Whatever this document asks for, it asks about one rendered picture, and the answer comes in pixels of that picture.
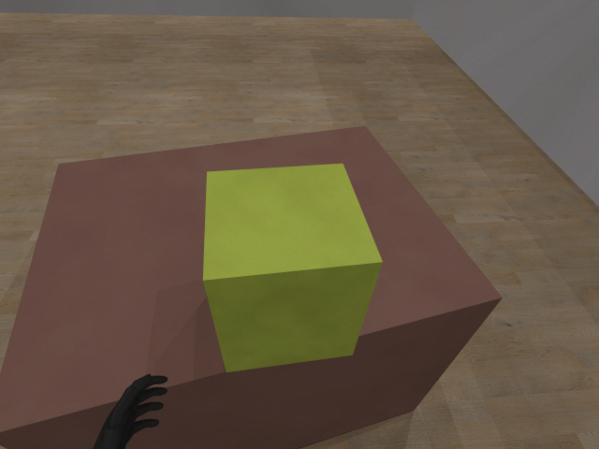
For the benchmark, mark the carton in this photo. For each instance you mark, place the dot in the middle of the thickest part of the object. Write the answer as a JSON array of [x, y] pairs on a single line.
[[290, 264]]

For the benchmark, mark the pedestal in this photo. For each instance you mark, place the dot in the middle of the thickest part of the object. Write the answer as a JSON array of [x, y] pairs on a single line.
[[115, 292]]

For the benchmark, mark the left robot hand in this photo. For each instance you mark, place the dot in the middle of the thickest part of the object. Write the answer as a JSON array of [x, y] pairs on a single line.
[[120, 425]]

